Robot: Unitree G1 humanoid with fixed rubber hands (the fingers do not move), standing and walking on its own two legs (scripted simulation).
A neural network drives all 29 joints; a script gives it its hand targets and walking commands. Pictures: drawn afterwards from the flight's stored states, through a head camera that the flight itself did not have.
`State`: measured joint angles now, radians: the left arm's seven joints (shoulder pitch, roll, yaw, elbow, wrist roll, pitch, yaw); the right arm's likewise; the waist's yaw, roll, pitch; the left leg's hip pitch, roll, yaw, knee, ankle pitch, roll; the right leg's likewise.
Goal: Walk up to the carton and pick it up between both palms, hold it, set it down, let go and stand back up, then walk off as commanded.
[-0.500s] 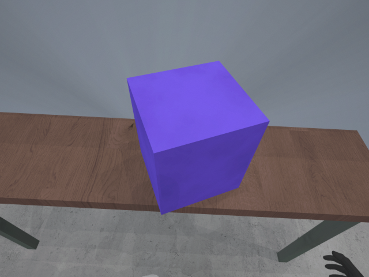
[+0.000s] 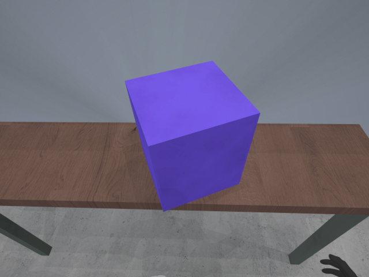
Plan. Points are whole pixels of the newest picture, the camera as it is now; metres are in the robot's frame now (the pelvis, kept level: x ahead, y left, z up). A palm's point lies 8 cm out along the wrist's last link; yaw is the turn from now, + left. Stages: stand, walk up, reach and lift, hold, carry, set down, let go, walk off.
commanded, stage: walk up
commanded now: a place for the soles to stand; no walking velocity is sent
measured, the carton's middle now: (187, 137) +0.43 +0.05 +0.07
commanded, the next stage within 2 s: reach and lift in 1.20 s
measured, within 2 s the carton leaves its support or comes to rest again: neither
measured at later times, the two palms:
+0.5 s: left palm out of the picture +0.06 +0.31 -0.09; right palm out of the picture +0.15 -0.31 -0.07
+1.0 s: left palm out of the picture +0.07 +0.33 -0.09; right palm out of the picture +0.16 -0.30 -0.08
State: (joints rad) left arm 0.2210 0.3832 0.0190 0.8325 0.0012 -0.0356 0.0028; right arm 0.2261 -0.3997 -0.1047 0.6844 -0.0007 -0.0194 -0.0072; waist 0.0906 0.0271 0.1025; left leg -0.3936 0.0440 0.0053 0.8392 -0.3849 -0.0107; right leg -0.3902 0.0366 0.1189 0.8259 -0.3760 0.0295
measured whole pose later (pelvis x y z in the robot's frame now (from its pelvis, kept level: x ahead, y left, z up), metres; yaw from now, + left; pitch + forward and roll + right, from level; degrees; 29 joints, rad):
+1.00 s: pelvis +0.01 +0.00 +0.00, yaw +0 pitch -2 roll -1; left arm 0.22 0.40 0.02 0.83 0.00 -0.05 0.01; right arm 0.23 -0.40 -0.10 0.68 0.00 0.01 0.02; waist 0.09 0.04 0.10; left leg -0.40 0.04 0.01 0.84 -0.40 -0.01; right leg -0.39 0.03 0.12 0.82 -0.39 0.03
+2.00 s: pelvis +0.04 -0.01 +0.04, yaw +0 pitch -4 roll +0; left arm 0.26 0.18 0.02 0.34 0.00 0.23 0.13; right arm 0.15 -0.40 -0.10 0.87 -0.01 -0.26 0.20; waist 0.09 0.00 0.01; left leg -0.16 0.04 0.01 0.49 -0.26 -0.04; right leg -0.16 0.02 0.11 0.50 -0.26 0.02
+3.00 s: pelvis +0.03 -0.01 +0.04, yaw +0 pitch -4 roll +1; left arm 0.32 -0.05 0.02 -0.07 0.00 0.13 0.29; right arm 0.15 -0.45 0.00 0.51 0.27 -0.24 0.27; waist 0.09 0.00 -0.02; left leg -0.14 0.04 0.01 0.41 -0.21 -0.04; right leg -0.16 0.02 0.11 0.45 -0.23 0.01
